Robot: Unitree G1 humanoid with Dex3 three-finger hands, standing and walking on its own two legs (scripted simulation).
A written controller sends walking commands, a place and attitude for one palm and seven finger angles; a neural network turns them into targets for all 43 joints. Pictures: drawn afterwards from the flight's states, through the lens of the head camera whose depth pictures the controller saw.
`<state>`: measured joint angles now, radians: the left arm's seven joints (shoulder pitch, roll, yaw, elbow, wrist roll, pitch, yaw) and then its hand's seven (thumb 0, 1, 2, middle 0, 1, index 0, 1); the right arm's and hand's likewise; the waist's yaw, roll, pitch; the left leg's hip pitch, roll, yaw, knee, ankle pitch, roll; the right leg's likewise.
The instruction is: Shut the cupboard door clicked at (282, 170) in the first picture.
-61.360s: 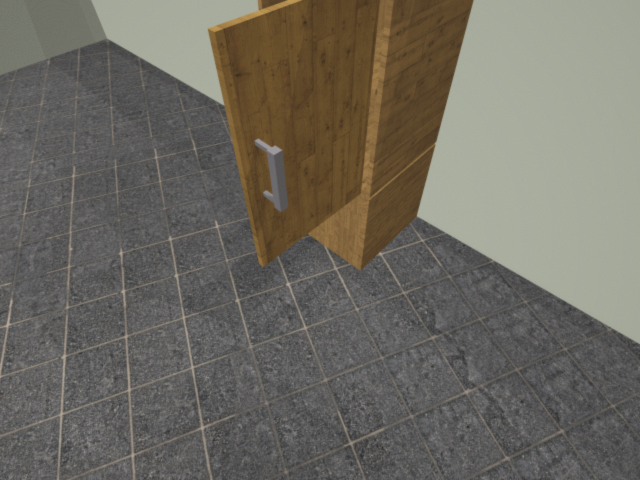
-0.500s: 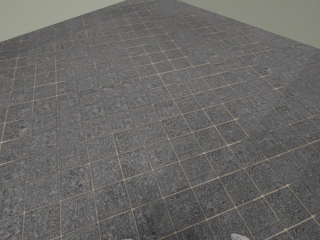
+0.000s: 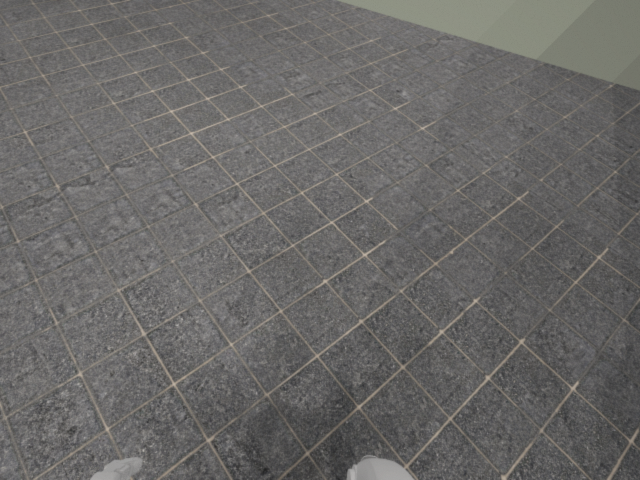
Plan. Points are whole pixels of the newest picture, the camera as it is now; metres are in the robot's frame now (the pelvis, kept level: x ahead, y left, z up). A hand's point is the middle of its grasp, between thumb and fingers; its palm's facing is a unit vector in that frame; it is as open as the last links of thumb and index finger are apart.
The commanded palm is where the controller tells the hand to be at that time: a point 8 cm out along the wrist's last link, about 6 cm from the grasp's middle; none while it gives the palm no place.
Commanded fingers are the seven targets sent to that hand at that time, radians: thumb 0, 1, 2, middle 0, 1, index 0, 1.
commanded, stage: turn to face it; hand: left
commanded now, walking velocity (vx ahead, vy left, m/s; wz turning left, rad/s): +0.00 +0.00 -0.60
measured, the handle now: out of the picture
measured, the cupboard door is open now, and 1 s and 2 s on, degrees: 28 28 28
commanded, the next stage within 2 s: none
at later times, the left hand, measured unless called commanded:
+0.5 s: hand (220, 443) +0.18 +0.15 -0.17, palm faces -0.32 -0.92 -0.22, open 7.4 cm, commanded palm none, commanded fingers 0.00 0.90 0.90 -0.20 -0.30 -0.20 -0.30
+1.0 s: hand (267, 393) +0.25 +0.09 -0.16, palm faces -0.56 -0.78 -0.27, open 7.4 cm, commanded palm none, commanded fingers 0.00 0.90 0.90 -0.20 -0.30 -0.20 -0.30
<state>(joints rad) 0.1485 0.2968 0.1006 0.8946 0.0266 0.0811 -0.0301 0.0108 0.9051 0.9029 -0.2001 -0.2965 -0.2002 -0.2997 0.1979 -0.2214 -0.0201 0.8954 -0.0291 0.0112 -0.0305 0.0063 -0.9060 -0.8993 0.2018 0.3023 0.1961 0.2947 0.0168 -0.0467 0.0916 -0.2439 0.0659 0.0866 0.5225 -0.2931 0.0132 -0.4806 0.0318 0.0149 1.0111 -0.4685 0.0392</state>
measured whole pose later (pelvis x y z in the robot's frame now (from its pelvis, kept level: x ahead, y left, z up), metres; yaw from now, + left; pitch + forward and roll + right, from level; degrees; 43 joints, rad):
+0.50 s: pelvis +0.02 -0.01 -0.01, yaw -18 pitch +1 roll +0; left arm 0.15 0.22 0.05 0.87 0.03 0.06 -0.02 0.01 0.90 0.90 -0.20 -0.30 -0.21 -0.30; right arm 0.18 -0.25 -0.04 0.88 -0.01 0.04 -0.01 0.01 -0.91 -0.90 0.20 0.30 0.20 0.29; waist -0.01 -0.01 0.10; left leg -0.44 0.08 0.04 0.87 -0.42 -0.09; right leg -0.27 0.01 0.07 0.55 -0.30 0.01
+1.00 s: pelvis +0.04 -0.02 -0.01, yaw -36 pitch +1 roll -1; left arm 0.15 0.23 0.06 0.87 0.02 0.04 -0.02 0.01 0.90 0.90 -0.20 -0.30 -0.20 -0.30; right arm 0.19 -0.28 -0.06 0.91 -0.01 0.06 -0.02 0.01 -0.90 -0.90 0.20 0.30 0.20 0.30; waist 0.00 0.06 0.11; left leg -0.42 0.14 0.07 1.02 -0.52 -0.07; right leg -0.29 0.01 -0.05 0.61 -0.34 -0.02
